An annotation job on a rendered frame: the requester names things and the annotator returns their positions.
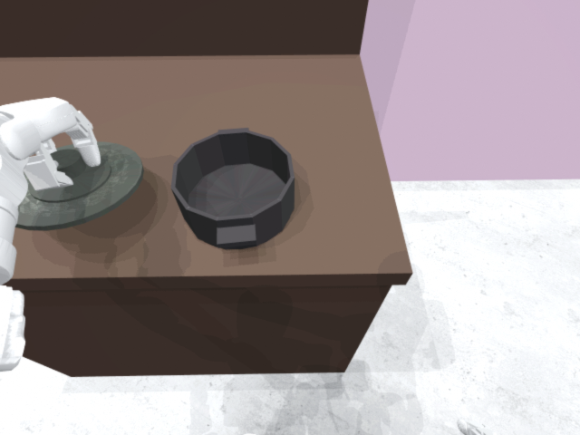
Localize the left robot hand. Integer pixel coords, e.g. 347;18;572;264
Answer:
0;97;101;191

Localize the table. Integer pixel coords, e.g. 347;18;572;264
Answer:
0;0;413;377

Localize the left robot upper arm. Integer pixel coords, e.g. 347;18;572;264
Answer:
0;285;25;372

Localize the knob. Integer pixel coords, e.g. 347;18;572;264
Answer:
50;150;86;179

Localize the robot left forearm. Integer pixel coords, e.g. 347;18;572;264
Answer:
0;107;41;285

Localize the pot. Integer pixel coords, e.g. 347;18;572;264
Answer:
171;128;295;249

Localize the lid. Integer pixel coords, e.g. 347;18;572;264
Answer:
15;141;144;231

